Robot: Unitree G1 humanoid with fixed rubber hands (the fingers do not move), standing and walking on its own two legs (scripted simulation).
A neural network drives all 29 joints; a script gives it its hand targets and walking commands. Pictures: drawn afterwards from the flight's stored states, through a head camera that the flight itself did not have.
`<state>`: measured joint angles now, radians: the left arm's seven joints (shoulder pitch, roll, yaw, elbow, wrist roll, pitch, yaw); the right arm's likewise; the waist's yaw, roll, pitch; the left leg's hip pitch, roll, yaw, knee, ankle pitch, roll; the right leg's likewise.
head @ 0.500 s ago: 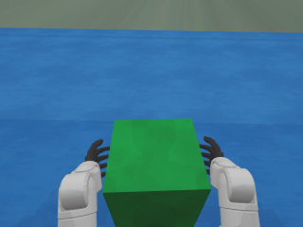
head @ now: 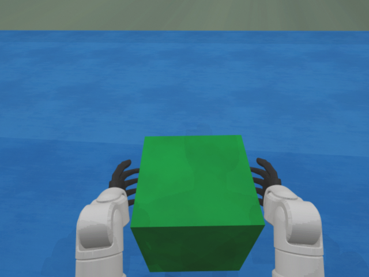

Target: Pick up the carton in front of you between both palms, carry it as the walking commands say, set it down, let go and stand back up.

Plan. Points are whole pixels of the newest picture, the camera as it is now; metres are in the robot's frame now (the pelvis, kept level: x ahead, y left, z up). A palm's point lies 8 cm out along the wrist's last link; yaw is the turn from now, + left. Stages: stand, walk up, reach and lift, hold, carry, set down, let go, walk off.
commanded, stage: carry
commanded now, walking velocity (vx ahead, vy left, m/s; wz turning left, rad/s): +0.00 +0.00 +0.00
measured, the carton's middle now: (193, 206) +0.29 +0.00 +0.01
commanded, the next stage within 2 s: none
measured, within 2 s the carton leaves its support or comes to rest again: neither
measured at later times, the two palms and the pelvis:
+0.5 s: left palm (125, 133) +0.45 +0.16 +0.10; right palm (246, 130) +0.44 -0.14 +0.10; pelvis +0.18 +0.02 +0.01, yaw -2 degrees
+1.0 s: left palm (132, 144) +0.45 +0.16 +0.05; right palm (245, 144) +0.44 -0.14 +0.05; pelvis +0.16 +0.02 +0.01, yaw -2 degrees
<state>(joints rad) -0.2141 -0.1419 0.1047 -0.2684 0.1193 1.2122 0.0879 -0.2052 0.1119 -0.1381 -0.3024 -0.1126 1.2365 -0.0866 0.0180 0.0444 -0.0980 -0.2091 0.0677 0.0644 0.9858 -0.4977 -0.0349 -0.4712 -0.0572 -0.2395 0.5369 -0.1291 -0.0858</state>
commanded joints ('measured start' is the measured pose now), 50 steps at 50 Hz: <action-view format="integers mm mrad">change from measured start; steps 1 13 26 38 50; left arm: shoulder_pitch -415 -346 -430 -370 -517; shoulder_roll -916 -866 -897 -833 -850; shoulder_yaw -692 -696 -700 -596 -366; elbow -92 -117 71 161 502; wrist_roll -428 -400 -357 -220 -60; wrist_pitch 2 -17 -52 -301 -550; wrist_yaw -257 -264 -267 -264 -283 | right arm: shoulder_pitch -474 -393 -423 -399 -519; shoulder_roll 924 892 917 858 873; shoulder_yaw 737 760 705 639 389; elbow -68 -120 115 195 542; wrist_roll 413 388 342 226 47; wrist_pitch -7 -27 -85 -327 -575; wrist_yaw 252 241 272 270 286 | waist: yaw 2 -10 -15 -17 -17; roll -166 -130 -15 -52 -42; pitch -360 -304 -289 -291 -217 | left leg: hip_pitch -379 117 100 55 24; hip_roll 16 76 126 110 108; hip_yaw -67 53 3 17 2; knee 227 -626 -439 -433 -518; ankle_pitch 15 650 1020 769 540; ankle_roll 31 8 79 67 62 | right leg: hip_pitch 624 307 309 338 274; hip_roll -330 -145 -97 -115 -112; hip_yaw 382 77 122 137 159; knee -173 -94 -12 -22 -98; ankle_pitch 699 220 268 273 25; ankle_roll -107 61 120 101 80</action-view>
